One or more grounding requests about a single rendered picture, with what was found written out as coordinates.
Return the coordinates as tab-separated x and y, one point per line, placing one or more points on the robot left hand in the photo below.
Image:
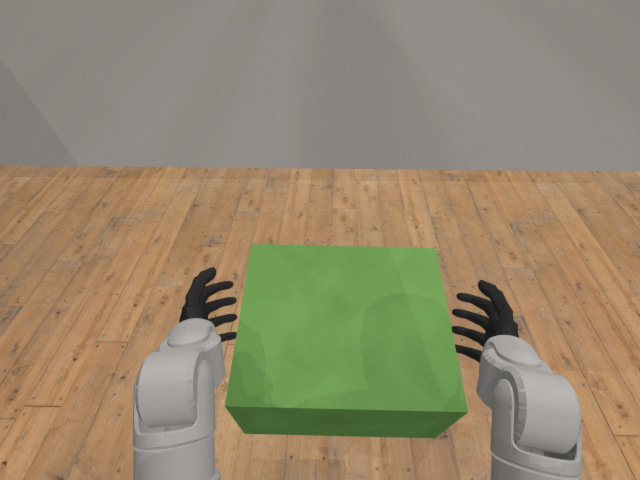
195	306

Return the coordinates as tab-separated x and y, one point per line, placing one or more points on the robot left forearm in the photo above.
174	405

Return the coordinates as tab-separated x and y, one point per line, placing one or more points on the robot right forearm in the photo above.
536	431

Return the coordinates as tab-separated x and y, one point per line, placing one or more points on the robot right hand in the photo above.
500	321

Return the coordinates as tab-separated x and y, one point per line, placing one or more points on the carton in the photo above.
344	341

